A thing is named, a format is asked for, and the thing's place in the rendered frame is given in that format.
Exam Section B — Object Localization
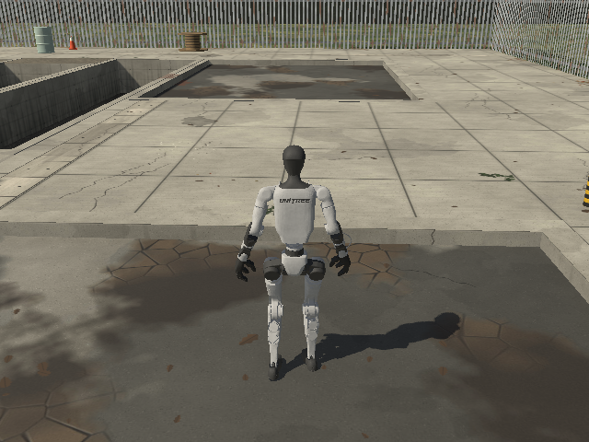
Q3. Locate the left robot forearm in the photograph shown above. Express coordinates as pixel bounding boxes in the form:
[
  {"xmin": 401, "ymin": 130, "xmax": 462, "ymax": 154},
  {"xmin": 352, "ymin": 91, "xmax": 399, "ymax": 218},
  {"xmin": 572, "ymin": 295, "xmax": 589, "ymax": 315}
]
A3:
[{"xmin": 237, "ymin": 222, "xmax": 258, "ymax": 262}]

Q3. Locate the robot left hand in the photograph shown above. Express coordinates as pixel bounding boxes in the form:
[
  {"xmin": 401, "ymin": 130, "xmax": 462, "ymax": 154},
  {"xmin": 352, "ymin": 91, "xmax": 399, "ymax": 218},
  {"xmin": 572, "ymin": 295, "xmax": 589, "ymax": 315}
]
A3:
[{"xmin": 235, "ymin": 258, "xmax": 256, "ymax": 282}]

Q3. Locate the left robot thigh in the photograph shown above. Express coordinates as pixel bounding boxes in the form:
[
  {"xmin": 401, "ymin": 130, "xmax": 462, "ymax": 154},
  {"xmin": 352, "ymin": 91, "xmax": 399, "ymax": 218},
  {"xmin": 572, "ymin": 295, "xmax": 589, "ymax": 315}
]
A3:
[{"xmin": 263, "ymin": 257, "xmax": 283, "ymax": 320}]

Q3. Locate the right robot forearm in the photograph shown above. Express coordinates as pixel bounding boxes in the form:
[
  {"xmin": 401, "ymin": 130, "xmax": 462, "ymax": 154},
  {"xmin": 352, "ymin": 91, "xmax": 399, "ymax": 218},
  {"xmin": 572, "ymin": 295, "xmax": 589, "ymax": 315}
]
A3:
[{"xmin": 330, "ymin": 221, "xmax": 348, "ymax": 258}]

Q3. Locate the left robot shin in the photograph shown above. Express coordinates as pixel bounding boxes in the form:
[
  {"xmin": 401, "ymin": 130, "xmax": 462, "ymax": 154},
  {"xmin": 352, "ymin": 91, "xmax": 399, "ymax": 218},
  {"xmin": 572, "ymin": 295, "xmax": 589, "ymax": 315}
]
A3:
[{"xmin": 268, "ymin": 304, "xmax": 282, "ymax": 367}]

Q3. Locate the robot right hand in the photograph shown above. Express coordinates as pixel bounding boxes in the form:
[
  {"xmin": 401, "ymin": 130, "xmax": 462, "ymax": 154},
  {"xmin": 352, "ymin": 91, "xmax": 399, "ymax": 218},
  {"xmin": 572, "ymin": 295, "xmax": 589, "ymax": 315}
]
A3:
[{"xmin": 329, "ymin": 254, "xmax": 351, "ymax": 276}]

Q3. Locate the right robot upper arm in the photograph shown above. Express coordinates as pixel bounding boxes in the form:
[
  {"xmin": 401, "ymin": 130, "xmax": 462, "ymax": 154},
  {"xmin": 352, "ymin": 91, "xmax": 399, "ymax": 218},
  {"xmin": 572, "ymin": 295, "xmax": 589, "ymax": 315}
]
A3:
[{"xmin": 313, "ymin": 185, "xmax": 340, "ymax": 235}]

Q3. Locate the left robot upper arm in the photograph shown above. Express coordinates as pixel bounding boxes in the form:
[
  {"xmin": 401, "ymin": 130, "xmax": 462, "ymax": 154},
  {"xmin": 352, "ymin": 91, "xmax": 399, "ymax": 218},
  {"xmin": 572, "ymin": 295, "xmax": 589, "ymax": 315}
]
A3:
[{"xmin": 249, "ymin": 185, "xmax": 275, "ymax": 237}]

